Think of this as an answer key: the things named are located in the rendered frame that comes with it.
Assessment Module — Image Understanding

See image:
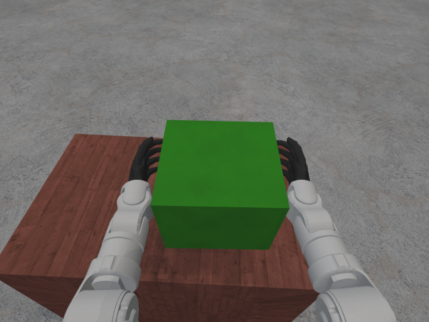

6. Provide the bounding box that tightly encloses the right robot upper arm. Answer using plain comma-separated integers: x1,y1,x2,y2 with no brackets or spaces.
316,286,395,322

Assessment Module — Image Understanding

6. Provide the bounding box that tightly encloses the right robot forearm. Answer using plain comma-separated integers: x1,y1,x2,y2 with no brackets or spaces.
286,180,397,322

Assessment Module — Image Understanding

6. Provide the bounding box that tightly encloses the robot right hand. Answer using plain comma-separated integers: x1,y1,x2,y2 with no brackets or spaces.
276,138,310,185

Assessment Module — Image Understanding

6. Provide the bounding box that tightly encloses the left robot forearm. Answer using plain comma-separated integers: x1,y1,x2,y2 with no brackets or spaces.
63,180,154,322

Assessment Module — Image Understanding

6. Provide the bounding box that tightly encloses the pedestal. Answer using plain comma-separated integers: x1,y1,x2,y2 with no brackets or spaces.
0,133,320,322

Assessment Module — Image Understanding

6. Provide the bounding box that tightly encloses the carton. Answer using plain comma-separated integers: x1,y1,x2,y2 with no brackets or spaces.
151,120,290,250

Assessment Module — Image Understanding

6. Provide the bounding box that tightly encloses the left robot upper arm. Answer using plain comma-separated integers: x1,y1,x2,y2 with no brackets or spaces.
65,290,139,322

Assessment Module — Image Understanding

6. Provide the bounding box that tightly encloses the robot left hand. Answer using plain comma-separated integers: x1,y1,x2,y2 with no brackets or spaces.
128,137,163,182

